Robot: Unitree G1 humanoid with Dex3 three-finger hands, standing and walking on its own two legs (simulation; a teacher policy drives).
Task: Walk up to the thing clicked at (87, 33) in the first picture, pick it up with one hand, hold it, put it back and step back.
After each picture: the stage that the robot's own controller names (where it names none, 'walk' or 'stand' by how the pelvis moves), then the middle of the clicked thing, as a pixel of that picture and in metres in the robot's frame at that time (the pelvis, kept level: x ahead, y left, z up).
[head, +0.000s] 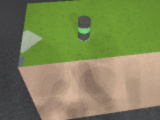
stand; (83, 28) +0.73 +0.01 -0.02
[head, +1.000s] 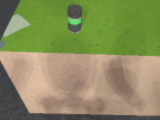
walk; (74, 19) +0.70 +0.06 +0.03
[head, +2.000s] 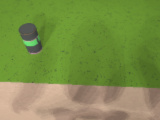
stand; (31, 39) +0.55 +0.24 +0.02
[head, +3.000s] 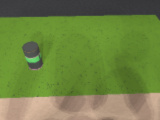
stand; (33, 56) +0.53 +0.23 -0.01
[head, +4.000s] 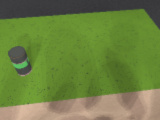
stand; (20, 61) +0.50 +0.27 -0.02
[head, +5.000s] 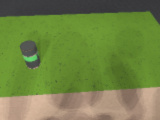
stand; (30, 55) +0.54 +0.24 -0.02
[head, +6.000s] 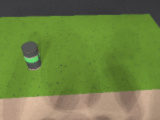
stand; (32, 56) +0.54 +0.23 -0.02
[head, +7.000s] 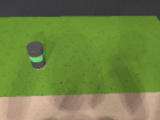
stand; (36, 55) +0.54 +0.21 -0.02
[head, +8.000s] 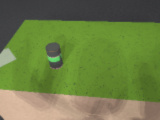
rise first; (54, 56) +0.56 +0.19 -0.02
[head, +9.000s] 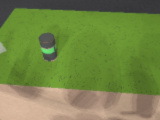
go down; (48, 47) +0.57 +0.18 +0.00
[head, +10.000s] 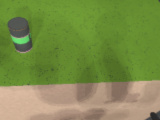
go down; (21, 35) +0.55 +0.18 +0.04
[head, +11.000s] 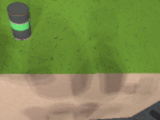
close in; (20, 22) +0.57 +0.18 +0.05
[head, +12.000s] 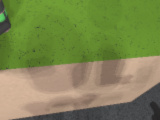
close; out of the picture +0.58 +0.20 +0.07
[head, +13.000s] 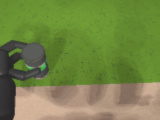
lift; (36, 62) +0.41 +0.14 +0.08
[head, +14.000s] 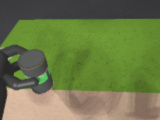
lift; (37, 72) +0.30 +0.15 +0.17
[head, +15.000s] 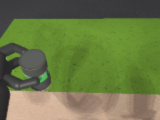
hold; (36, 71) +0.32 +0.14 +0.16
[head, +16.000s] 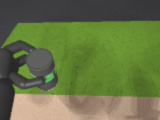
hold; (43, 70) +0.31 +0.12 +0.17
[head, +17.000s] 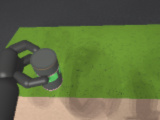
hold; (48, 70) +0.31 +0.11 +0.18
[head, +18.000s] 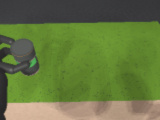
crouch; (26, 58) +0.40 +0.19 +0.13
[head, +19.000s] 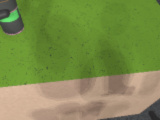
lower; (7, 12) +0.53 +0.17 +0.16
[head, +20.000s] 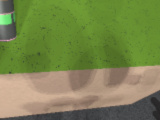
lower; (2, 17) +0.52 +0.18 +0.08
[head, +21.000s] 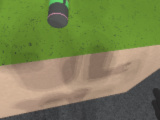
lower; (58, 8) +0.59 -0.02 +0.06
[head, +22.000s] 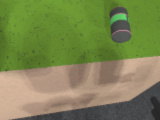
lower; (119, 24) +0.52 -0.22 +0.05
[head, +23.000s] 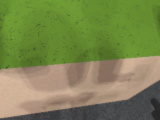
lower; out of the picture +0.48 -0.42 +0.05
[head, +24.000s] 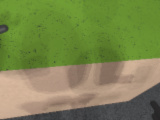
open; out of the picture +0.44 -0.62 -0.22
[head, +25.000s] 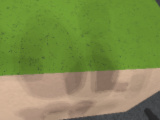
sink last; (149, 81) +0.61 -0.85 -0.67
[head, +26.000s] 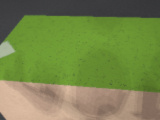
sink last; out of the picture +0.81 -0.87 -0.70
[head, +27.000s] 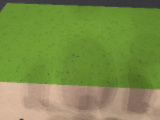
stand; out of the picture +1.03 -0.88 -0.69
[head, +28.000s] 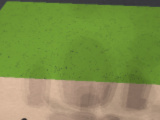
stand; out of the picture +1.29 -0.88 -0.69
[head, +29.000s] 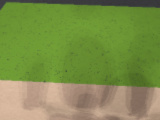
stand; (156, 36) +1.49 -0.91 -0.69
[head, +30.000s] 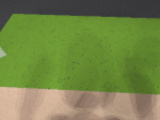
stand; (151, 32) +1.73 -0.92 -0.75
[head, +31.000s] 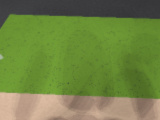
stand; (146, 22) +1.94 -0.92 -0.75
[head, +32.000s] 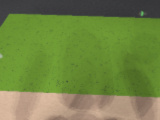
stand; (142, 13) +2.17 -0.94 -0.75
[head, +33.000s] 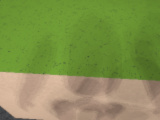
walk; out of the picture +2.42 -0.93 -0.73
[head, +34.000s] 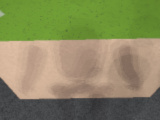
walk; out of the picture +2.88 -0.82 -0.72
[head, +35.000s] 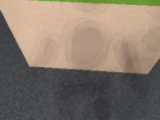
walk; out of the picture +3.27 -1.05 -0.72
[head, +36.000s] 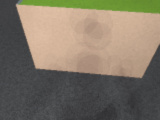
stand; out of the picture +3.65 -1.10 -0.73
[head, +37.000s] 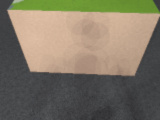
stand; out of the picture +3.91 -1.04 -0.75
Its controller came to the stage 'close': yes
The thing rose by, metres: 0.19
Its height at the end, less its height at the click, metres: -0.73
